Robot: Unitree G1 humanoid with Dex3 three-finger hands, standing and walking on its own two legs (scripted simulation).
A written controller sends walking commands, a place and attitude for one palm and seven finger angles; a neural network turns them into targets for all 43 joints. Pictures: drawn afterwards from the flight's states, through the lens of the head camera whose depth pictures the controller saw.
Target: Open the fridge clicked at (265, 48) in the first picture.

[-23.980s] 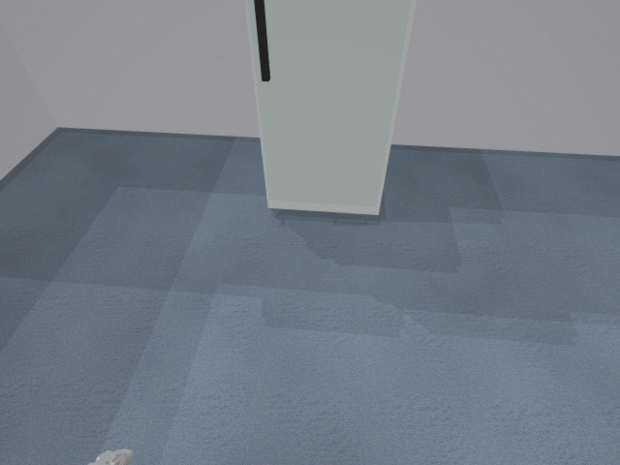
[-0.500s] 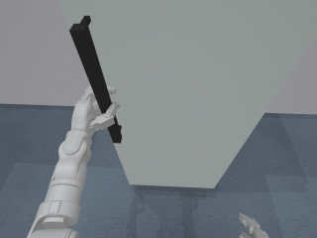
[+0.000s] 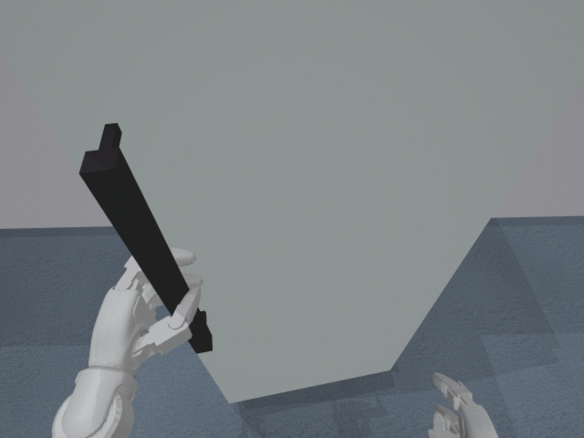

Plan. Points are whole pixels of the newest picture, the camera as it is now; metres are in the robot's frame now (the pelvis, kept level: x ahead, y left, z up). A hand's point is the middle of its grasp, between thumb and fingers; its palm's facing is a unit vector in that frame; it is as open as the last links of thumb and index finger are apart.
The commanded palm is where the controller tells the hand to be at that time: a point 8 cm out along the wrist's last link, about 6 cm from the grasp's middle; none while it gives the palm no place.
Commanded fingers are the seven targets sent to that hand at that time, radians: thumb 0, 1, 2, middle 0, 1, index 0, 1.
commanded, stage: walk backward, drawing the door open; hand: left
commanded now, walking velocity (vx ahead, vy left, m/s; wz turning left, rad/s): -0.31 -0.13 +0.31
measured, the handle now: (171, 269) +0.29 +0.17 +0.11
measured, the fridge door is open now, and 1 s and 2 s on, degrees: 9 24 64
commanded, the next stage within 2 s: none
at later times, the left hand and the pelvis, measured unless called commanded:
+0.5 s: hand (187, 329) +0.23 +0.13 +0.10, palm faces +0.13 -0.98 -0.14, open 6.5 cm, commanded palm +0.18 +0.18 +0.10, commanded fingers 0.00 0.90 0.90 -0.45 -1.40 -0.45 -1.40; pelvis +0.03 +0.00 -0.02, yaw +6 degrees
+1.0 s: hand (222, 409) +0.15 +0.08 +0.10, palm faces +0.43 -0.89 -0.18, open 6.6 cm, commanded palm +0.09 +0.12 +0.10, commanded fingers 0.00 0.90 0.90 -0.45 -1.40 -0.45 -1.40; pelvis -0.03 -0.12 +0.00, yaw +24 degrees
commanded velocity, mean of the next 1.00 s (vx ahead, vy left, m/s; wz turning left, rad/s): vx -0.29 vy -0.24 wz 0.48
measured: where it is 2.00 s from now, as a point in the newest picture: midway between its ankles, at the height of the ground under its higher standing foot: outside the picture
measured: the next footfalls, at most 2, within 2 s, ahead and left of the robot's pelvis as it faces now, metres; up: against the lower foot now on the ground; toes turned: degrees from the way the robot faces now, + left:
left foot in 0.46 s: +0.14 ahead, +0.15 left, +0.00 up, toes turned +7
right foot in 0.68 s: +0.11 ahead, -0.11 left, +0.00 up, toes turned +11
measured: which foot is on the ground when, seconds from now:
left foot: down 0.00-0.26, up 0.28-0.44, down 0.46-0.70, up 0.72-1.00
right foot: down 0.00-0.48, up 0.50-0.66, down 0.68-1.00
